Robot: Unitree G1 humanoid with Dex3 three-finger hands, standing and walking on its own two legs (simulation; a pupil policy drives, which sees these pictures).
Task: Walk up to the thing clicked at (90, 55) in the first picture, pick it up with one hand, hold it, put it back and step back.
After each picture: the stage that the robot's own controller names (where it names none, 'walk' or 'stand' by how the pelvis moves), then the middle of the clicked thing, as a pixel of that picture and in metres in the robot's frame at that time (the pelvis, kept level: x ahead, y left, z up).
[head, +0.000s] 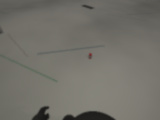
stand; (90, 56) +1.31 +0.01 -0.72
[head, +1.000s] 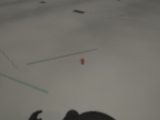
walk; (82, 61) +1.17 +0.23 -0.70
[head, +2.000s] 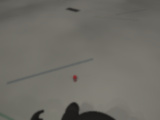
walk; (74, 78) +0.70 +0.28 -0.71
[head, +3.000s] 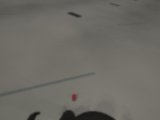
walk; (74, 97) +0.43 +0.14 -0.70
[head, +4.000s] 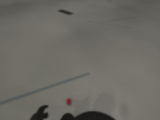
stand; (69, 102) +0.34 +0.20 -0.72
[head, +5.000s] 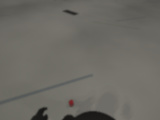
stand; (71, 103) +0.33 +0.18 -0.72
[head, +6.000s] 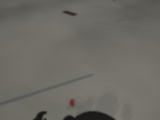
stand; (72, 102) +0.34 +0.17 -0.73
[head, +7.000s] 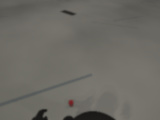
stand; (71, 103) +0.33 +0.18 -0.73
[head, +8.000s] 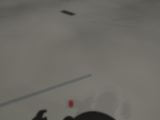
stand; (70, 103) +0.32 +0.18 -0.73
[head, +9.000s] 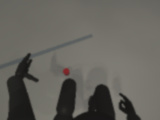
go down; (66, 72) +0.39 +0.20 -0.44
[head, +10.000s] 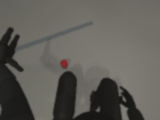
go down; (64, 64) +0.41 +0.22 -0.32
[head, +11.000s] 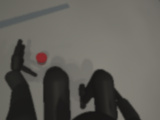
close in; (41, 59) +0.39 +0.26 -0.23
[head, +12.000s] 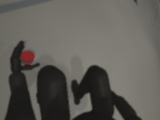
close; (27, 58) +0.39 +0.27 -0.22
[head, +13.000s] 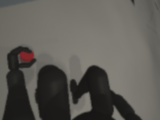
lift; (26, 57) +0.39 +0.27 -0.22
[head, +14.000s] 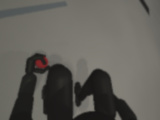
lift; (41, 63) +0.33 +0.25 -0.20
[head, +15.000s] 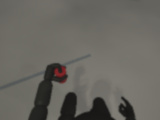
lift; (61, 75) +0.32 +0.19 +0.00
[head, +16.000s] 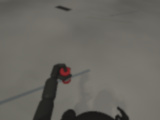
hold; (65, 75) +0.33 +0.17 +0.01
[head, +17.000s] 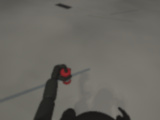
hold; (66, 76) +0.33 +0.17 +0.00
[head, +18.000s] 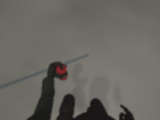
crouch; (62, 73) +0.35 +0.19 -0.07
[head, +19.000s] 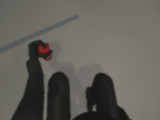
lower; (45, 52) +0.45 +0.26 -0.11
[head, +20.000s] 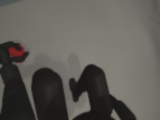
lower; (18, 54) +0.41 +0.29 -0.22
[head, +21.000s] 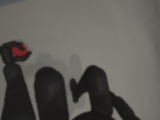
lower; (20, 53) +0.41 +0.29 -0.23
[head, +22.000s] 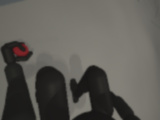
lower; (22, 53) +0.40 +0.29 -0.23
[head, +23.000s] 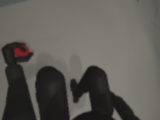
lower; (22, 54) +0.40 +0.29 -0.23
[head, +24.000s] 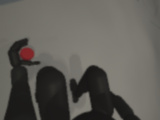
open; (26, 56) +0.39 +0.27 -0.23
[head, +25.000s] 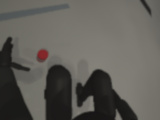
stand; (42, 56) +0.40 +0.26 -0.24
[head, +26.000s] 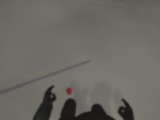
stand; (69, 91) +0.36 +0.18 -0.60
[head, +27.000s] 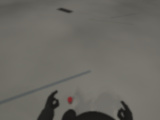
stand; (70, 100) +0.36 +0.19 -0.67
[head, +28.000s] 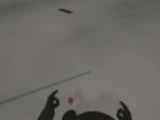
stand; (70, 101) +0.35 +0.18 -0.67
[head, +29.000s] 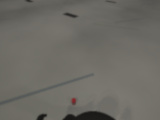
stand; (73, 101) +0.38 +0.17 -0.72
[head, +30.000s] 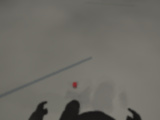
walk; (74, 85) +0.45 +0.18 -0.69
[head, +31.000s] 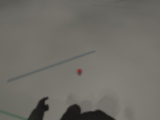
walk; (79, 72) +0.71 +0.16 -0.70
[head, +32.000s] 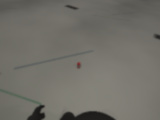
stand; (78, 65) +1.00 +0.18 -0.70
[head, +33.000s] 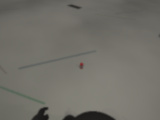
stand; (81, 65) +0.99 +0.15 -0.72
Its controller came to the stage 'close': yes
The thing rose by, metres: 0.71
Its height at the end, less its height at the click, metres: +0.00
